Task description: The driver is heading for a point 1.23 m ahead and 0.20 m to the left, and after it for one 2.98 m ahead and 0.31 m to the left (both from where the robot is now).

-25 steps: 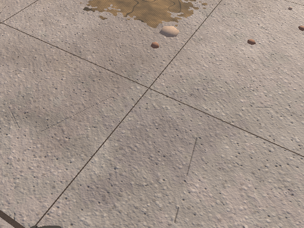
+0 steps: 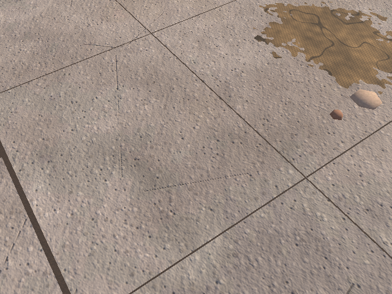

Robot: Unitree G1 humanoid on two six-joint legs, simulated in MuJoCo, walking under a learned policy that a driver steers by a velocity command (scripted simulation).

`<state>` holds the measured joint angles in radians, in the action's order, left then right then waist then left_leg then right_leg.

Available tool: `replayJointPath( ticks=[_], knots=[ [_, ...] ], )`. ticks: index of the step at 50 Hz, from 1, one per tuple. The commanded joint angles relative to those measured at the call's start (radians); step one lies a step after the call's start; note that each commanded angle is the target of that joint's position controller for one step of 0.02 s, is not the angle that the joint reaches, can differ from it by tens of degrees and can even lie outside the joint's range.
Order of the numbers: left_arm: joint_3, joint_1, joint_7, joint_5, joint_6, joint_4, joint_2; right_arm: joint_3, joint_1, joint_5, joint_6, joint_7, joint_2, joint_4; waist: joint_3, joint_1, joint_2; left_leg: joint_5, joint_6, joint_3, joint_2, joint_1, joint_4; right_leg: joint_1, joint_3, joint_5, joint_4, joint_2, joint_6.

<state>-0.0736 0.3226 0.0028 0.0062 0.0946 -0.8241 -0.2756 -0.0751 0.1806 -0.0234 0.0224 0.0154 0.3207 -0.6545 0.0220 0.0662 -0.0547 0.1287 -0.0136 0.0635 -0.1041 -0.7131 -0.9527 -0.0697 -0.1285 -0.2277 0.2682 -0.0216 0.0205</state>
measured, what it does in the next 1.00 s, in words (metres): walks ahead, turning left: left foot, then right foot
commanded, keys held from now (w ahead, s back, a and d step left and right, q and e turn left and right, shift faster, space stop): w+q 0.30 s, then w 0.58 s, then no key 0.12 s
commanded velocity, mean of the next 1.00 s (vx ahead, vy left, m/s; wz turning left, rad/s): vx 0.49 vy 0.00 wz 0.31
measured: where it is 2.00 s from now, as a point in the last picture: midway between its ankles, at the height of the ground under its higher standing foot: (179, 194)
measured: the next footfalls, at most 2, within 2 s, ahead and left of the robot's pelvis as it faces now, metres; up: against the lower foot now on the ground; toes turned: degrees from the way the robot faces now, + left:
left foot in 0.20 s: +0.27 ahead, +0.15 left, +0.00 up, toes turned +10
right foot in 0.72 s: +0.61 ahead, +0.02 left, +0.00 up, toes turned +16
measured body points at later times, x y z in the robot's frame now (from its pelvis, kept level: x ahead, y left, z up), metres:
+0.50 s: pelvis +0.27 +0.08 +0.00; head +0.30 +0.10 +0.45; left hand +0.38 +0.38 -0.10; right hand +0.42 -0.17 -0.10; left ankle +0.24 +0.15 -0.74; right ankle +0.46 -0.07 -0.67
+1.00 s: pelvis +0.56 +0.09 +0.00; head +0.59 +0.09 +0.45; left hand +0.53 +0.37 -0.12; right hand +0.79 -0.11 -0.10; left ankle +0.60 +0.28 -0.68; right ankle +0.57 +0.01 -0.74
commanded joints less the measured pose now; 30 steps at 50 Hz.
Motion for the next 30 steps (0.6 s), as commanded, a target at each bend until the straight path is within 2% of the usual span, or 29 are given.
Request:
replayJointPath(
  ticks=[1,3,5,7,8,9,10,11,12,13,14,15,16,17,20,23,25,27,30],
  knots=[
    [-0.034,-0.076,-0.007,-0.005,0.012,0.068,-0.163,0.01,-0.073,0.001,0.018,0.019,0.005,0.083,0.02,-0.008,0.109,-0.145,0.009,-0.027,-0.006,0.014,0.152,0.0,0.074,0.319,-0.108,0.256,0.143],
    [-0.038,-0.044,-0.008,-0.014,0.003,0.051,-0.181,0.013,-0.133,0.0,0.019,0.031,0.002,0.107,0.037,0.013,0.107,-0.149,0.025,-0.058,0.006,0.027,0.227,0.04,0.043,0.323,-0.1,0.271,0.131],
    [-0.044,-0.025,-0.008,-0.025,-0.008,0.037,-0.2,0.01,-0.169,-0.003,0.018,0.041,0.011,0.132,0.051,0.014,0.115,-0.096,0.049,-0.081,0.019,0.031,0.277,0.098,0.02,0.375,-0.074,0.294,0.116],
    [-0.052,-0.027,-0.012,-0.033,-0.021,0.034,-0.226,-0.003,-0.155,0.001,0.014,0.047,0.037,0.146,0.028,-0.016,0.137,0.005,0.088,-0.127,0.065,0.103,0.308,0.142,-0.018,0.622,0.017,0.304,0.095],
    [-0.057,-0.029,-0.016,-0.037,-0.028,0.036,-0.244,-0.016,-0.108,0.005,0.01,0.046,0.06,0.141,-0.011,-0.05,0.157,0.058,0.11,-0.159,0.105,0.186,0.313,0.153,-0.039,0.799,0.11,0.301,0.084],
    [-0.058,-0.038,-0.021,-0.04,-0.036,0.038,-0.25,-0.039,0.014,0.004,0.006,0.042,0.097,0.113,-0.077,-0.125,0.15,0.045,0.142,-0.181,0.151,0.35,0.359,0.127,-0.068,0.905,0.279,0.281,0.065],
    [-0.046,-0.03,-0.026,-0.034,-0.036,0.044,-0.223,-0.073,0.187,0.001,-0.001,0.027,0.157,0.067,-0.166,-0.209,0.114,-0.013,0.182,-0.146,0.169,0.629,0.399,-0.02,-0.087,0.817,0.516,0.244,0.029],
    [-0.01,0.02,-0.021,0.012,-0.026,0.08,-0.111,-0.095,0.263,-0.005,-0.008,0.004,0.259,0.051,-0.245,-0.179,-0.114,-0.021,0.282,0.238,-0.067,0.952,0.411,-0.386,-0.087,0.113,0.871,0.147,-0.023],
    [0.014,0.032,-0.007,0.005,0.011,0.128,-0.083,-0.087,0.237,-0.001,0.01,0.013,0.29,0.093,-0.423,-0.134,-0.211,0.176,0.457,0.788,-0.245,1.129,0.597,-0.65,0.138,-0.39,1.117,-0.02,-0.046],
    [-0.011,-0.087,0.005,-0.034,0.034,0.146,-0.179,-0.062,0.236,0.006,0.024,0.022,0.199,0.087,-0.358,-0.193,-0.069,0.215,0.393,0.7,-0.218,1.094,0.647,-0.756,0.236,-0.309,1.146,0.041,-0.031],
    [-0.006,-0.132,0.009,-0.046,0.047,0.163,-0.174,-0.05,0.203,0.008,0.033,0.021,0.165,0.078,-0.222,-0.171,-0.05,0.162,0.355,0.552,-0.18,0.956,0.65,-0.774,0.216,-0.223,1.082,0.077,-0.013],
    [-0.003,-0.132,0.0,-0.025,0.05,0.15,-0.158,-0.042,0.134,0.007,0.036,0.019,0.141,0.083,-0.146,-0.12,0.041,0.065,0.321,0.446,-0.134,0.8,0.652,-0.716,0.214,-0.154,0.994,0.117,-0.015],
    [-0.01,-0.112,-0.005,-0.007,0.041,0.137,-0.168,-0.029,0.077,0.015,0.037,0.016,0.105,0.093,-0.11,-0.08,0.03,-0.059,0.303,0.361,-0.106,0.683,0.663,-0.643,0.212,-0.112,0.92,0.147,-0.022],
    [-0.012,-0.087,-0.002,-0.004,0.027,0.127,-0.168,-0.021,0.046,0.025,0.038,0.013,0.089,0.103,-0.098,-0.052,0.008,-0.125,0.299,0.32,-0.087,0.607,0.686,-0.582,0.21,-0.084,0.895,0.161,-0.029],
    [-0.002,-0.082,-0.003,0.006,-0.001,0.116,-0.124,-0.019,0.06,0.023,0.052,0.002,0.094,0.069,-0.081,-0.042,0.006,-0.271,0.309,0.219,-0.065,0.51,0.728,-0.543,0.178,-0.007,0.794,0.155,-0.067],
    [0.012,-0.185,-0.001,0.007,-0.003,0.141,-0.093,-0.02,0.097,0.02,0.053,-0.013,0.106,0.033,-0.04,-0.078,-0.001,-0.265,0.273,0.139,-0.03,0.504,0.746,-0.567,0.17,0.186,0.598,0.145,-0.083],
    [0.018,-0.252,0.007,0.0,0.003,0.152,-0.079,-0.02,0.122,0.016,0.052,-0.016,0.111,0.013,-0.023,-0.109,-0.008,-0.192,0.245,0.108,-0.012,0.506,0.747,-0.534,0.162,0.313,0.454,0.121,-0.077],
    [0.023,-0.314,0.017,-0.009,0.008,0.167,-0.074,-0.021,0.156,0.012,0.052,-0.016,0.123,-0.01,0.002,-0.138,-0.013,-0.112,0.237,0.118,-0.028,0.515,0.755,-0.506,0.153,0.377,0.363,0.1,-0.069],
    [0.02,-0.373,0.032,-0.015,0.017,0.193,-0.091,-0.023,0.203,0.007,0.046,-0.016,0.128,-0.045,0.033,-0.159,-0.015,-0.111,0.237,0.16,-0.077,0.62,0.716,-0.549,0.163,0.331,0.286,0.086,-0.039]
  ],
)
Keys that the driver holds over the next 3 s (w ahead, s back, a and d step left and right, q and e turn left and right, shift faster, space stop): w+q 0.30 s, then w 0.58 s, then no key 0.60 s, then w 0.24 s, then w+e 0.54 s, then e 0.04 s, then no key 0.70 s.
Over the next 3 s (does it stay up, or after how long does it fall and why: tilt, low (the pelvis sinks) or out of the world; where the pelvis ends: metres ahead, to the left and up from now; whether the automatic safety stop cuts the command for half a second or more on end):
stays up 1.21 0.17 -0.01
